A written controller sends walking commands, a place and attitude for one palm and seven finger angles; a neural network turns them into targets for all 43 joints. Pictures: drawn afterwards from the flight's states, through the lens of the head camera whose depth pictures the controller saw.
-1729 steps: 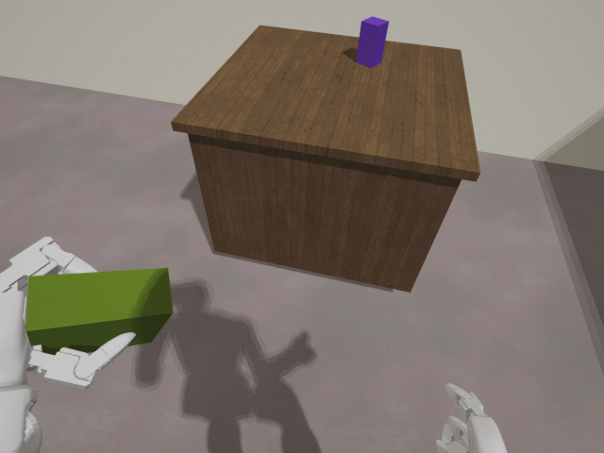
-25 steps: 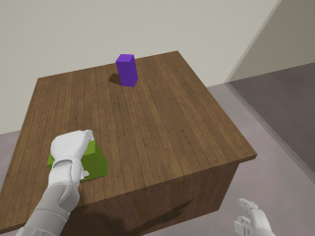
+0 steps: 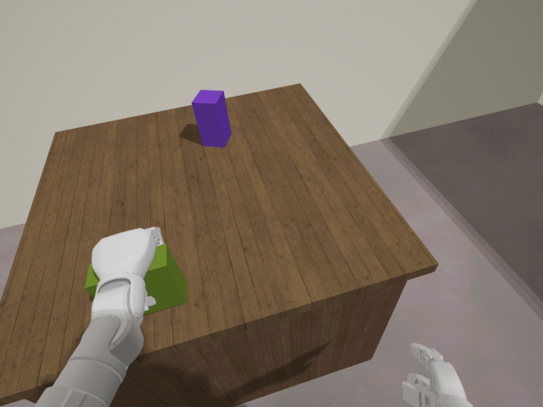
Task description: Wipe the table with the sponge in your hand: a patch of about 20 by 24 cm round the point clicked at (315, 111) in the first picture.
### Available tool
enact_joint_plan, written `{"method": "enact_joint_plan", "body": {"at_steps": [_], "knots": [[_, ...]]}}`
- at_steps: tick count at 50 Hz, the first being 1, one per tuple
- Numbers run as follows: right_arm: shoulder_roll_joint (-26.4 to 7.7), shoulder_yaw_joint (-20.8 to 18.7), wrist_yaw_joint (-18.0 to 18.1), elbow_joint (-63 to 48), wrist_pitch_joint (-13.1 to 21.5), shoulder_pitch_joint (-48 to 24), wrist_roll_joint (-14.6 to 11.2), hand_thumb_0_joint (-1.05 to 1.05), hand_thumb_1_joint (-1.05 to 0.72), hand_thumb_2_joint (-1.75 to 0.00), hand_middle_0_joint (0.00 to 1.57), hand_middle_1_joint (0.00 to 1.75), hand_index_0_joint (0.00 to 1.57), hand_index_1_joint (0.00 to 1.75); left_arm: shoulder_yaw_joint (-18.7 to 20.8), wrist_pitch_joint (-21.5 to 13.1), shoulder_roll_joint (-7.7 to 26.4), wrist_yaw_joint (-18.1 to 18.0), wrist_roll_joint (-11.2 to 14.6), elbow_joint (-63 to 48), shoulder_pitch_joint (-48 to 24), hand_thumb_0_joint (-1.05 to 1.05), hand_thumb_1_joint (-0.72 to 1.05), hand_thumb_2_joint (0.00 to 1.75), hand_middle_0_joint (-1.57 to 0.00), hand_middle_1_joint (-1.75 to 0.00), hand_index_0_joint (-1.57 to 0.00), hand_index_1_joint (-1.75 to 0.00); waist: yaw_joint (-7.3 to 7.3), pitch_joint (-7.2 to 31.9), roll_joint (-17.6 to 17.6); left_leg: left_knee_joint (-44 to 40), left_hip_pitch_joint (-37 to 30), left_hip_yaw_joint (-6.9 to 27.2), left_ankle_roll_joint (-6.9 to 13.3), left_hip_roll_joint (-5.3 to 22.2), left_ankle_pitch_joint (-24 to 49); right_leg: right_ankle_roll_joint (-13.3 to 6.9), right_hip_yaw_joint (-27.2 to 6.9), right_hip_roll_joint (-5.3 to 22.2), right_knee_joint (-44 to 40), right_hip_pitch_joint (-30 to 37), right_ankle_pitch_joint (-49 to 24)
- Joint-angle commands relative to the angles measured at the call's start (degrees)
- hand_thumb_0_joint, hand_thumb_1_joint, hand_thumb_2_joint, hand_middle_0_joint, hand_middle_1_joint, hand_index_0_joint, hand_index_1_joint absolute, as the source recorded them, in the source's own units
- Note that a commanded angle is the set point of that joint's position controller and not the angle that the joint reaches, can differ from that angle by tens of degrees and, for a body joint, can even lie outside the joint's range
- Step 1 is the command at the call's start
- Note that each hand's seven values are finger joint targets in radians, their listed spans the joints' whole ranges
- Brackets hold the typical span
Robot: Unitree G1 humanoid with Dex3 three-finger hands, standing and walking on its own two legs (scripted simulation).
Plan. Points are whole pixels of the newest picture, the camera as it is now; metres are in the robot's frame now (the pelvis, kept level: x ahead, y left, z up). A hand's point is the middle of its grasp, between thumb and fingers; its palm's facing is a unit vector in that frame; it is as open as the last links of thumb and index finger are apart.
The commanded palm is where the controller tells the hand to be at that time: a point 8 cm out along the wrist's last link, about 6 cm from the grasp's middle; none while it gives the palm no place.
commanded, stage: lower the sponge onto the table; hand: left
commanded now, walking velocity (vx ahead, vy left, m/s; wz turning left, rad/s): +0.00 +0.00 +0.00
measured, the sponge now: (145, 289) +0.29 +0.26 -0.01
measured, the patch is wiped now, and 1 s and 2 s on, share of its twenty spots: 0.00 0.05 0.20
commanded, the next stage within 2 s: wipe forward along the first lane in 1.00 s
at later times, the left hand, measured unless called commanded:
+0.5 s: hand (138, 283) +0.29 +0.27 +0.01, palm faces -0.09 -0.07 -0.99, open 9.2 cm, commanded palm +0.27 +0.26 +0.07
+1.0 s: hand (141, 289) +0.28 +0.26 +0.00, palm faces -0.08 -0.06 -0.99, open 9.2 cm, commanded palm +0.27 +0.26 +0.05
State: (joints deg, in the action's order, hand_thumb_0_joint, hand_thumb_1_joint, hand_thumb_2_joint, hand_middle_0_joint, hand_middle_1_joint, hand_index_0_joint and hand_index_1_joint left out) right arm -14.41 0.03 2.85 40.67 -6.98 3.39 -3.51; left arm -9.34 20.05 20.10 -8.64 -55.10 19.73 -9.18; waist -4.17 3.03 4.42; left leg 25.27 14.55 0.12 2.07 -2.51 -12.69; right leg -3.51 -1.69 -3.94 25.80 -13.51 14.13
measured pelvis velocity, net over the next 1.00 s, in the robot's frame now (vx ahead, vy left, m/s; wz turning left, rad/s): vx -0.01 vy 0.00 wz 0.00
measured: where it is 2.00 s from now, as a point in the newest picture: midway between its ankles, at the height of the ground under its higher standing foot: outside the picture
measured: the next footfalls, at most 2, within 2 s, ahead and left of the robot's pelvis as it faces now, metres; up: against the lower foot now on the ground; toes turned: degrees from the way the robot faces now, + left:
none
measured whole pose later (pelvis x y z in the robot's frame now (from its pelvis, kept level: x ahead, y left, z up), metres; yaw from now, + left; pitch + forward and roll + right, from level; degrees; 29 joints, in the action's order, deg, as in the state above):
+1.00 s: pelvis -0.01 +0.00 -0.01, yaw +0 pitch +4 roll +0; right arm -14.9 -2.0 2.6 41.2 -6.8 5.4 -3.8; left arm -8.9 17.2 19.0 -15.2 -56.5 27.4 -8.8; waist -3.3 4.9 3.6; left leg 30.1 19.8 0.2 2.2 -2.4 -14.2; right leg -3.4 -1.4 -4.2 29.8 -18.4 15.3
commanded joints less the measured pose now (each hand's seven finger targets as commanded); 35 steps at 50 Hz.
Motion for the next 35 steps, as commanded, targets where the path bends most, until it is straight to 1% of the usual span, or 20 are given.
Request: {"method": "enact_joint_plan", "body": {"at_steps": [1, 2, 4, 6, 8, 11, 12, 16, 17, 19, 21, 23, 26, 27, 28, 29, 31, 32, 34, 35], "knots": [[-7.2, -2.1, 0.5, -9.0, 2.7, -9.5, -0.1, 0.0, -0.9, -0.9, 0.2, 0.3, 0.2, 0.3, 8.3, -0.5, 14.8, -2.6, -1.9, -12.2, -18.1, 0.0, 0.1, 1.3, -1.2, -1.6, -1.2, -1.6, -0.49, 14.9, -3.0, -0.5, -5.9, 3.2, 0.7, -0.7, 13.5, -1.2, -6.1, 1.6, -3.0, 5.6, -18.8], [-7.0, -2.2, 0.5, -8.8, 2.7, -8.9, -0.2, 0.0, -0.9, -0.9, 0.2, 0.3, 0.2, 0.3, 6.8, -0.8, 13.1, -2.5, -1.8, -11.6, -18.9, 0.0, 0.1, 1.3, -1.2, -1.6, -1.2, -1.6, 0.33, 14.0, -3.5, -0.3, -5.6, 3.0, 0.8, -0.5, 13.1, -1.0, -5.2, 1.8, -2.8, 4.9, -18.3], [-6.8, -2.5, 0.5, -8.9, 3.1, -8.6, -0.3, 0.0, -0.9, -0.9, 0.2, 0.3, 0.2, 0.3, 5.5, -1.6, 11.5, -2.5, -1.7, -11.8, -18.0, 0.0, 0.1, 1.3, -1.2, -1.6, -1.2, -1.6, 0.35, 14.2, -2.9, -0.1, -6.2, 2.9, 0.9, -0.4, 13.2, -1.0, -5.3, 1.7, -2.9, 4.2, -18.3], [-7.3, -2.6, 0.4, -8.9, 3.2, -8.7, 0.0, 0.0, -0.9, -0.9, 0.2, 0.3, 0.2, 0.3, 8.0, -2.4, 14.4, -2.7, -1.9, -12.8, -17.7, 0.0, 0.1, 1.3, -1.2, -1.6, -1.2, -1.6, -0.36, 15.9, -2.0, 0.2, -6.6, 3.3, 0.8, -0.5, 14.1, -1.3, -6.1, 1.5, -2.5, 4.8, -19.2], [-6.8, -2.7, 0.3, -8.9, 3.4, -8.1, -0.1, 0.0, -0.9, -0.9, 0.2, 0.3, 0.2, 0.3, 6.5, -3.0, 12.1, -3.0, -1.8, -12.2, -15.9, 0.0, 0.1, 1.3, -1.2, -1.6, -1.2, -1.6, -0.04, 15.2, -2.3, 0.6, -6.0, 3.1, 0.8, -0.5, 14.3, -1.2, -5.3, 1.7, -2.2, 4.6, -19.9], [-7.4, -2.9, 0.2, -8.3, 3.2, -8.2, 0.0, 0.0, -0.9, -0.9, 0.2, 0.3, 0.2, 0.3, 8.7, -3.0, 14.4, -3.8, -2.1, -11.0, -16.4, 0.0, 0.1, 1.3, -1.2, -1.6, -1.2, -1.6, -0.2, 14.3, -3.3, 0.4, -5.2, 3.3, 0.5, -0.5, 13.7, -1.3, -6.1, 1.5, -2.3, 3.8, -19.6], [-7.0, -3.0, 0.3, -8.9, 3.3, -7.7, -0.2, 0.0, -0.9, -0.9, 0.2, 0.3, 0.2, 0.3, 6.6, -3.3, 11.7, -3.9, -1.5, -11.7, -16.3, 0.0, 0.1, 1.3, -1.2, -1.6, -1.2, -1.6, 0.36, 14.5, -3.3, 0.5, -4.9, 2.8, 0.8, -0.4, 13.0, -1.0, -5.2, 1.8, -2.0, 4.2, -19.2], [-7.5, -2.9, 0.6, -8.2, 3.0, -8.4, -0.2, 0.0, -0.9, -0.9, 0.2, 0.3, 0.2, 0.3, 9.9, -2.9, 15.7, -4.8, -2.2, -9.2, -17.2, 0.0, 0.1, 1.3, -1.2, -1.6, -1.2, -1.6, -0.26, 13.7, -3.3, 0.3, -3.7, 3.0, 0.8, -0.8, 11.2, -1.2, -6.5, 1.6, -2.6, 3.7, -17.3], [-7.1, -2.9, 0.6, -8.1, 3.0, -7.8, -0.3, 0.0, -0.9, -0.9, 0.2, 0.3, 0.2, 0.3, 8.0, -3.1, 13.6, -4.9, -2.1, -8.8, -18.3, 0.0, 0.1, 1.3, -1.2, -1.6, -1.2, -1.6, 0.52, 13.8, -3.2, 0.5, -3.5, 2.6, 0.9, -0.6, 10.9, -1.0, -5.5, 1.8, -2.3, 3.5, -16.7], [-7.0, -3.1, 0.6, -8.3, 3.4, -7.6, -0.4, 0.0, -0.9, -0.9, 0.2, 0.3, 0.2, 0.3, 6.9, -3.3, 12.3, -5.1, -2.1, -7.8, -18.2, 0.0, 0.1, 1.3, -1.2, -1.6, -1.2, -1.6, 0.55, 13.6, -2.7, 0.6, -4.0, 2.8, 0.9, -0.5, 10.6, -1.0, -5.2, 1.7, -2.3, 2.3, -15.5], [-7.3, -2.9, 0.6, -8.0, 3.1, -7.8, -0.2, 0.0, -0.9, -0.9, 0.2, 0.3, 0.2, 0.3, 7.4, -3.6, 13.5, -5.1, -2.7, -8.2, -20.8, 0.0, 0.1, 1.3, -1.2, -1.6, -1.2, -1.6, 0.54, 14.6, -1.7, 0.7, -4.6, 3.5, 0.5, -0.5, 10.6, -1.4, -5.6, 1.4, -2.2, 1.5, -14.3], [-6.8, -3.2, 0.5, -8.2, 3.6, -7.1, -0.4, 0.0, -0.9, -0.9, 0.2, 0.3, 0.2, 0.3, 4.9, -4.2, 10.2, -5.3, -2.5, -7.5, -19.6, 0.0, 0.1, 1.3, -1.2, -1.6, -1.2, -1.6, 0.81, 15.1, -1.5, 1.1, -4.9, 3.5, 0.6, -0.2, 10.5, -1.2, -4.4, 1.4, -1.7, 0.5, -13.3], [-7.2, -3.3, 0.3, -7.9, 3.3, -7.0, -0.3, 0.0, -0.9, -0.9, 0.2, 0.3, 0.2, 0.3, 6.4, -4.3, 11.6, -5.9, -2.8, -6.0, -20.3, 0.0, 0.1, 1.3, -1.2, -1.6, -1.2, -1.6, 0.66, 14.6, -2.3, 1.1, -4.5, 4.0, 0.3, 0.0, 10.2, -1.4, -5.0, 1.1, -1.7, -0.5, -12.6], [-6.8, -3.5, 0.3, -8.3, 3.4, -6.3, -0.3, 0.0, -0.9, -0.9, 0.2, 0.3, 0.2, 0.3, 4.5, -4.5, 9.1, -6.1, -2.3, -6.1, -20.0, 0.0, 0.1, 1.3, -1.2, -1.6, -1.2, -1.6, 1.11, 14.9, -3.2, 1.4, -4.4, 3.5, 0.6, 0.2, 10.3, -1.1, -4.0, 1.3, -1.2, -0.2, -13.0], [-7.1, -3.4, 0.2, -7.9, 3.3, -6.4, -0.3, 0.0, -0.9, -0.9, 0.2, 0.3, 0.2, 0.3, 6.1, -4.3, 10.8, -6.4, -2.8, -4.9, -19.2, 0.0, 0.1, 1.3, -1.2, -1.6, -1.2, -1.6, 0.49, 15.4, -3.7, 1.5, -3.9, 3.8, 0.4, 0.0, 10.3, -1.2, -4.3, 1.2, -1.1, -0.1, -13.1], [-7.0, -3.4, 0.2, -8.2, 3.2, -6.6, -0.3, 0.0, -0.9, -0.9, 0.2, 0.3, 0.2, 0.3, 5.6, -4.2, 10.3, -6.7, -2.8, -4.9, -19.2, 0.0, 0.1, 1.3, -1.2, -1.6, -1.2, -1.6, 0.54, 15.3, -3.4, 1.6, -3.6, 3.4, 0.5, 0.0, 10.4, -1.2, -4.5, 1.3, -1.0, 0.2, -13.7], [-7.5, -3.3, 0.2, -7.9, 2.9, -6.9, -0.1, 0.0, -0.9, -0.9, 0.2, 0.3, 0.2, 0.3, 9.3, -3.7, 13.9, -7.6, -3.1, -4.3, -18.6, 0.0, 0.1, 1.3, -1.2, -1.6, -1.2, -1.6, -0.51, 16.0, -3.6, 1.2, -2.7, 3.6, 0.3, -0.2, 10.1, -1.4, -5.5, 1.2, -1.0, 1.2, -13.7], [-7.1, -3.3, 0.3, -8.1, 2.9, -6.4, -0.3, 0.0, -0.9, -0.9, 0.2, 0.3, 0.2, 0.3, 7.4, -3.6, 11.7, -7.8, -2.7, -4.1, -19.1, 0.0, 0.1, 1.3, -1.2, -1.6, -1.2, -1.6, 0.42, 15.2, -3.9, 1.5, -2.0, 3.0, 0.5, -0.1, 9.9, -1.1, -4.6, 1.5, -0.6, 1.5, -14.4], [-7.3, -3.3, 0.2, -7.8, 2.8, -6.7, -0.3, 0.0, -0.9, -0.9, 0.2, 0.3, 0.2, 0.3, 9.2, -3.1, 13.5, -8.4, -3.1, -2.6, -17.7, 0.0, 0.1, 1.3, -1.2, -1.6, -1.2, -1.6, -0.26, 16.1, -4.6, 1.6, -1.4, 2.9, 0.6, -0.3, 9.9, -1.0, -5.1, 1.6, -0.6, 2.2, -15.1], [-7.1, -3.2, 0.1, -8.0, 2.7, -7.0, -0.3, 0.0, -0.9, -0.9, 0.2, 0.3, 0.2, 0.3, 8.5, -2.8, 12.8, -8.5, -3.2, -2.4, -17.3, 0.0, 0.1, 1.3, -1.2, -1.6, -1.2, -1.6, -0.24, 15.3, -4.1, 1.5, -1.0, 3.0, 0.5, -0.5, 9.8, -1.1, -5.1, 1.6, -0.6, 2.0, -15.0]]}}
